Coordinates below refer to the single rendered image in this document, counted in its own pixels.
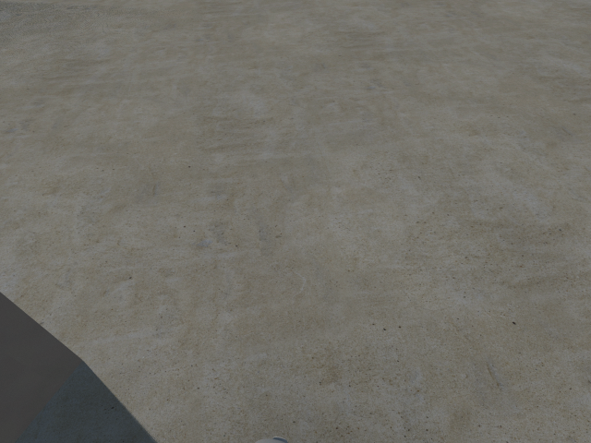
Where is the pedestal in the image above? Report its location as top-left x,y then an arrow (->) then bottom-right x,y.
0,293 -> 83,443

